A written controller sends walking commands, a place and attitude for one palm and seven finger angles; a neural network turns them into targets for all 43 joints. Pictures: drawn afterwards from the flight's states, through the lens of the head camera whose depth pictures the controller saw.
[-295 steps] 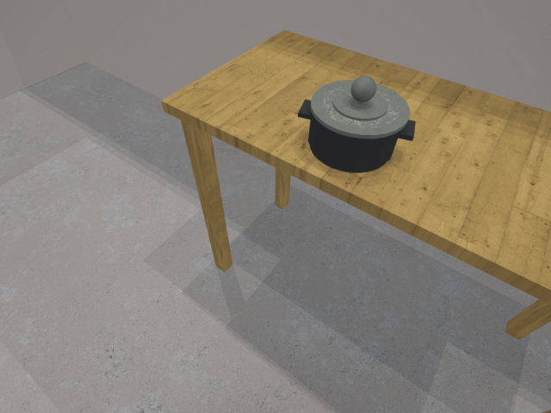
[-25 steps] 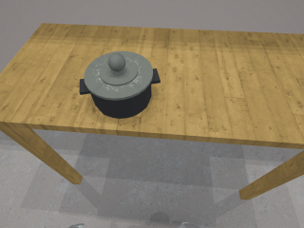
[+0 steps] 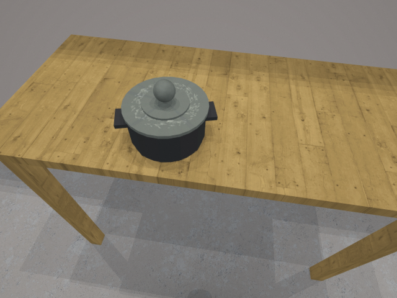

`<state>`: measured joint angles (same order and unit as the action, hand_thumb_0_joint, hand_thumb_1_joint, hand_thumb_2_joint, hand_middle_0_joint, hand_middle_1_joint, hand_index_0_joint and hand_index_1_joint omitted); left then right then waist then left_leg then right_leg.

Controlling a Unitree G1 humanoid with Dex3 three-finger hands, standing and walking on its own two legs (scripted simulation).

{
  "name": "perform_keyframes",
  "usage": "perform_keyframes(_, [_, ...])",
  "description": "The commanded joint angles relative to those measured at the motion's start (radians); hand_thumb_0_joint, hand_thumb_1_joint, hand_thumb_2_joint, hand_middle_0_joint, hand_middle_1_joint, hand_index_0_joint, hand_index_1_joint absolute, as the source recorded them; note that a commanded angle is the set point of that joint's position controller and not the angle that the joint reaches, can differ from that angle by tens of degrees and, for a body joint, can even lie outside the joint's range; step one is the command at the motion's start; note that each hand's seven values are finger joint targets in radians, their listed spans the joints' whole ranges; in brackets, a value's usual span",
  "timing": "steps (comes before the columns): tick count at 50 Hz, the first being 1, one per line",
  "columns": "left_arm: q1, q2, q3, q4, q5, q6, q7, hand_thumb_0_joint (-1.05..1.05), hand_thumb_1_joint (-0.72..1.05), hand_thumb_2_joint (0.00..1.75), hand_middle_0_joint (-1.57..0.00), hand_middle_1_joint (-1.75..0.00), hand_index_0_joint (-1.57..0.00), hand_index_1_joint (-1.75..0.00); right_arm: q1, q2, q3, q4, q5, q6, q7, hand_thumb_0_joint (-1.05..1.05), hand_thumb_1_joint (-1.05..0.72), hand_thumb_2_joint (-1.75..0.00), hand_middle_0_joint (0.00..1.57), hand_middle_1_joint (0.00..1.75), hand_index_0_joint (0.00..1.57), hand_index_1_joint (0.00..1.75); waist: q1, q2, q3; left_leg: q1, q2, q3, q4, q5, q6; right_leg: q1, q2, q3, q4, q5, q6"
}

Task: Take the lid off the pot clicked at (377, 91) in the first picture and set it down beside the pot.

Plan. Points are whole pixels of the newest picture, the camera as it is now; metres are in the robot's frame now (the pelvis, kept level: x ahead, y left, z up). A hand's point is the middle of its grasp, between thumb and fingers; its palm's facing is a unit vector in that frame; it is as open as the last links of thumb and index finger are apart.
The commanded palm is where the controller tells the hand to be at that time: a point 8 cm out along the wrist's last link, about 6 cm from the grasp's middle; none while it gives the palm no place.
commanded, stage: come to a stop and stand still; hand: left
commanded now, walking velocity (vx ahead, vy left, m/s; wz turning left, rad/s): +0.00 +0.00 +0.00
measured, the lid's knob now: (164, 90) +0.48 +0.10 +0.15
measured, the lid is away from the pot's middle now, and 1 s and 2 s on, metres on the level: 0.00 0.00 0.00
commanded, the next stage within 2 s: look again from close up in 0.66 s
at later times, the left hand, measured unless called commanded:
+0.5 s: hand out of the picture -0.02 +0.12 -0.18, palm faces +0.00 -0.98 -0.18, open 7.4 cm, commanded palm none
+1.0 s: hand out of the picture -0.03 +0.12 -0.18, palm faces +0.00 -0.98 -0.18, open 7.4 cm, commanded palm none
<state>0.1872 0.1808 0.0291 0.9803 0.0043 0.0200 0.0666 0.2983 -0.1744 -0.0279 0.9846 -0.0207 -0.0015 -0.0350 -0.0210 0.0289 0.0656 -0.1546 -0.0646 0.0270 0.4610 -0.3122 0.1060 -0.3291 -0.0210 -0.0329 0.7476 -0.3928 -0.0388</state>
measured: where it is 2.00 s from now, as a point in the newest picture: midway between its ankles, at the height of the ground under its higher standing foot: outside the picture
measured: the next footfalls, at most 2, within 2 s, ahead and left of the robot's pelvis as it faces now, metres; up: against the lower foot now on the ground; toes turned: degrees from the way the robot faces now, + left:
right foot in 0.04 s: +0.02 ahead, -0.17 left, +0.00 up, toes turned +0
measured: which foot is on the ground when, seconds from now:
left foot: down 0.00-1.00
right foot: up 0.00-0.02, down 0.04-1.00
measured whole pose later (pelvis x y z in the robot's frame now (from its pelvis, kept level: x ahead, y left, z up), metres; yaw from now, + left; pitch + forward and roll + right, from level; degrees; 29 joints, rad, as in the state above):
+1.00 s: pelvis -0.04 -0.05 +0.00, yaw -1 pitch -2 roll +0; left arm 0.30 0.15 0.00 1.07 0.01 0.00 0.04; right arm 0.30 -0.11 0.00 1.13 -0.01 -0.02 -0.03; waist 0.00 -0.02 0.05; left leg -0.17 -0.03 0.04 0.48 -0.29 0.04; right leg -0.22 0.00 0.02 0.48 -0.23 0.00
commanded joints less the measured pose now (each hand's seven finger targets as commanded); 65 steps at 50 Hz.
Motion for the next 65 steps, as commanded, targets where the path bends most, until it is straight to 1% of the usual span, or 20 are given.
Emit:
perform_keyframes(1, [0.111, 0.102, 0.007, -0.040, -0.004, -0.035, -0.003, 0.00, 0.90, 0.90, -0.20, -0.30, -0.20, -0.30, 0.020, -0.096, -0.006, -0.081, 0.009, -0.014, -0.011, 0.00, -0.90, -0.90, 0.20, 0.30, 0.20, 0.30, 0.016, 0.009, -0.056, -0.026, 0.155, -0.111, 0.046, 0.456, -0.106, 0.113, -0.105, 0.176, -0.245, 0.479, -0.066])
perform_keyframes(2, [0.086, 0.114, -0.003, -0.050, -0.003, -0.031, -0.009, 0.00, 0.90, 0.90, -0.20, -0.30, -0.20, -0.30, 0.034, -0.084, -0.001, -0.084, 0.006, -0.015, -0.010, 0.00, -0.90, -0.90, 0.20, 0.30, 0.20, 0.30, -0.009, 0.055, -0.002, -0.045, 0.127, -0.109, -0.011, 0.317, -0.115, 0.072, -0.121, 0.173, -0.242, 0.474, -0.071])
perform_keyframes(3, [0.078, 0.112, -0.011, -0.058, -0.001, -0.021, -0.014, 0.00, 0.90, 0.90, -0.20, -0.30, -0.20, -0.30, 0.032, -0.081, 0.000, -0.080, 0.000, -0.018, -0.005, 0.00, -0.90, -0.90, 0.20, 0.30, 0.20, 0.30, -0.008, 0.145, 0.039, -0.070, 0.141, -0.144, -0.075, 0.324, -0.111, 0.052, -0.085, 0.131, -0.237, 0.336, -0.040])
perform_keyframes(4, [0.093, 0.114, -0.013, -0.051, 0.003, -0.014, -0.014, 0.00, 0.90, 0.90, -0.20, -0.30, -0.20, -0.30, 0.020, -0.098, 0.000, -0.075, 0.002, -0.018, -0.002, 0.00, -0.90, -0.90, 0.20, 0.30, 0.20, 0.30, 0.012, 0.103, 0.020, -0.081, 0.168, -0.156, -0.073, 0.380, -0.104, 0.089, -0.053, 0.117, -0.225, 0.245, -0.019])
perform_keyframes(5, [0.110, 0.117, -0.011, -0.042, 0.003, -0.013, -0.014, 0.00, 0.90, 0.90, -0.20, -0.30, -0.20, -0.30, 0.009, -0.109, -0.004, -0.075, 0.003, -0.018, 0.000, 0.00, -0.90, -0.90, 0.20, 0.30, 0.20, 0.30, 0.021, 0.029, -0.040, -0.048, 0.174, -0.156, -0.038, 0.445, -0.093, 0.125, -0.049, 0.112, -0.226, 0.288, -0.015])
perform_keyframes(6, [0.130, 0.119, -0.010, -0.036, -0.001, -0.018, -0.011, 0.00, 0.90, 0.90, -0.20, -0.30, -0.20, -0.30, 0.003, -0.122, -0.005, -0.075, 0.006, -0.019, -0.001, 0.00, -0.90, -0.90, 0.20, 0.30, 0.20, 0.30, 0.023, -0.095, -0.085, -0.008, 0.169, -0.144, -0.004, 0.456, -0.080, 0.145, -0.059, 0.133, -0.239, 0.355, -0.014])
perform_keyframes(7, [0.132, 0.115, -0.012, -0.031, -0.002, -0.023, -0.009, 0.00, 0.90, 0.90, -0.20, -0.30, -0.20, -0.30, -0.003, -0.132, -0.007, -0.069, 0.009, -0.020, -0.001, 0.00, -0.90, -0.90, 0.20, 0.30, 0.20, 0.30, 0.015, -0.145, -0.107, 0.025, 0.165, -0.125, 0.007, 0.404, -0.075, 0.142, -0.078, 0.148, -0.253, 0.398, -0.013])
perform_keyframes(9, [0.114, 0.115, -0.017, -0.034, -0.001, -0.024, -0.012, 0.00, 0.90, 0.90, -0.20, -0.30, -0.20, -0.30, -0.014, -0.124, -0.004, -0.050, 0.010, -0.017, 0.001, 0.00, -0.90, -0.90, 0.20, 0.30, 0.20, 0.30, 0.003, -0.109, -0.052, 0.004, 0.154, -0.110, -0.025, 0.223, -0.073, 0.099, -0.089, 0.169, -0.289, 0.323, -0.007])
perform_keyframes(11, [0.115, 0.121, -0.017, -0.035, 0.001, -0.022, -0.017, 0.00, 0.90, 0.90, -0.20, -0.30, -0.20, -0.30, -0.036, -0.112, 0.002, -0.041, 0.009, -0.014, 0.004, 0.00, -0.90, -0.90, 0.20, 0.30, 0.20, 0.30, 0.009, -0.039, 0.013, -0.030, 0.145, -0.108, -0.050, 0.130, -0.073, 0.058, -0.085, 0.182, -0.316, 0.247, -0.013])
perform_keyframes(13, [0.128, 0.120, -0.020, -0.028, 0.003, -0.028, -0.018, 0.00, 0.90, 0.90, -0.20, -0.30, -0.20, -0.30, -0.035, -0.103, 0.006, -0.028, 0.011, -0.015, 0.007, 0.00, -0.90, -0.90, 0.20, 0.30, 0.20, 0.30, 0.008, -0.038, 0.022, -0.039, 0.141, -0.102, -0.056, 0.096, -0.074, 0.055, -0.088, 0.197, -0.338, 0.226, -0.015])
perform_keyframes(15, [0.136, 0.126, -0.019, -0.023, 0.003, -0.032, -0.020, 0.00, 0.90, 0.90, -0.20, -0.30, -0.20, -0.30, -0.028, -0.096, 0.007, -0.018, 0.012, -0.014, 0.009, 0.00, -0.90, -0.90, 0.20, 0.30, 0.20, 0.30, 0.008, -0.085, 0.006, -0.027, 0.139, -0.098, -0.055, 0.072, -0.075, 0.057, -0.090, 0.201, -0.354, 0.202, -0.019])
perform_keyframes(24, [0.168, 0.099, -0.020, 0.014, 0.002, -0.047, -0.020, 0.00, 0.90, 0.90, -0.20, -0.30, -0.20, -0.30, -0.001, -0.074, 0.014, 0.048, 0.014, -0.023, 0.007, 0.00, -0.90, -0.90, 0.20, 0.30, 0.20, 0.30, 0.011, -0.037, -0.021, -0.023, 0.141, -0.094, -0.057, 0.119, -0.080, 0.094, -0.099, 0.197, -0.368, 0.255, -0.021])
perform_keyframes(32, [0.174, 0.086, -0.019, 0.041, 0.001, -0.044, -0.021, 0.00, 0.90, 0.90, -0.20, -0.30, -0.20, -0.30, 0.031, -0.056, 0.016, 0.093, 0.014, -0.025, 0.004, 0.00, -0.90, -0.90, 0.20, 0.30, 0.20, 0.30, 0.020, -0.025, 0.010, -0.054, 0.148, -0.098, -0.071, 0.112, -0.082, 0.100, -0.090, 0.176, -0.366, 0.225, -0.020])
perform_keyframes(35, [0.178, 0.085, -0.017, 0.046, 0.001, -0.043, -0.022, 0.00, 0.90, 0.90, -0.20, -0.30, -0.20, -0.30, 0.046, -0.046, 0.015, 0.103, 0.014, -0.025, 0.004, 0.00, -0.90, -0.90, 0.20, 0.30, 0.20, 0.30, 0.024, -0.047, 0.007, -0.061, 0.151, -0.099, -0.080, 0.100, -0.079, 0.105, -0.085, 0.167, -0.367, 0.203, -0.019])
perform_keyframes(37, [0.173, 0.075, -0.017, 0.051, 0.002, -0.041, -0.021, 0.00, 0.90, 0.90, -0.20, -0.30, -0.20, -0.30, 0.049, -0.047, 0.016, 0.111, 0.014, -0.027, 0.003, 0.00, -0.90, -0.90, 0.20, 0.30, 0.20, 0.30, 0.022, -0.017, 0.017, -0.068, 0.152, -0.104, -0.082, 0.107, -0.079, 0.102, -0.083, 0.164, -0.357, 0.210, -0.018])
perform_keyframes(40, [0.178, 0.076, -0.015, 0.055, 0.002, -0.039, -0.021, 0.00, 0.90, 0.90, -0.20, -0.30, -0.20, -0.30, 0.058, -0.035, 0.015, 0.116, 0.015, -0.026, 0.003, 0.00, -0.90, -0.90, 0.20, 0.30, 0.20, 0.30, 0.026, -0.047, 0.020, -0.077, 0.154, -0.106, -0.090, 0.089, -0.075, 0.103, -0.080, 0.158, -0.362, 0.190, -0.017])
perform_keyframes(44, [0.183, 0.065, -0.015, 0.060, 0.003, -0.042, -0.020, 0.00, 0.90, 0.90, -0.20, -0.30, -0.20, -0.30, 0.065, -0.032, 0.013, 0.124, 0.015, -0.029, 0.002, 0.00, -0.90, -0.90, 0.20, 0.30, 0.20, 0.30, 0.025, -0.014, 0.008, -0.060, 0.153, -0.104, -0.082, 0.124, -0.074, 0.104, -0.082, 0.160, -0.350, 0.233, -0.016])
perform_keyframes(45, [0.184, 0.071, -0.013, 0.060, 0.002, -0.041, -0.021, 0.00, 0.90, 0.90, -0.20, -0.30, -0.20, -0.30, 0.067, -0.031, 0.012, 0.120, 0.015, -0.030, 0.001, 0.00, -0.90, -0.90, 0.20, 0.30, 0.20, 0.30, 0.026, -0.035, -0.002, -0.057, 0.158, -0.106, -0.084, 0.122, -0.073, 0.109, -0.079, 0.153, -0.348, 0.233, -0.016])
perform_keyframes(58, [0.194, 0.046, -0.014, 0.070, 0.006, -0.037, -0.020, 0.00, 0.90, 0.90, -0.20, -0.30, -0.20, -0.30, 0.050, -0.029, 0.008, 0.117, 0.016, -0.031, -0.003, 0.00, -0.90, -0.90, 0.20, 0.30, 0.20, 0.30, 0.027, -0.018, 0.026, -0.058, 0.160, -0.111, -0.096, 0.124, -0.065, 0.087, -0.073, 0.150, -0.339, 0.245, -0.010])
perform_keyframes(65, [0.199, 0.051, -0.013, 0.076, 0.006, -0.038, -0.022, 0.00, 0.90, 0.90, -0.20, -0.30, -0.20, -0.30, 0.050, -0.032, 0.008, 0.115, 0.016, -0.035, -0.005, 0.00, -0.90, -0.90, 0.20, 0.30, 0.20, 0.30, 0.028, -0.029, -0.005, -0.028, 0.166, -0.113, -0.095, 0.179, -0.060, 0.106, -0.072, 0.147, -0.328, 0.292, -0.009])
